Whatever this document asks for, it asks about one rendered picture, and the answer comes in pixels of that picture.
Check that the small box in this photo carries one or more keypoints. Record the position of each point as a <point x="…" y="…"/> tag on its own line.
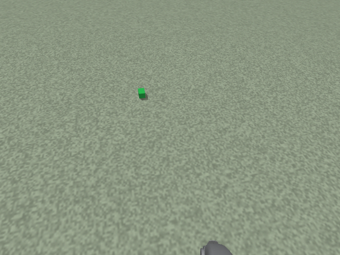
<point x="141" y="93"/>

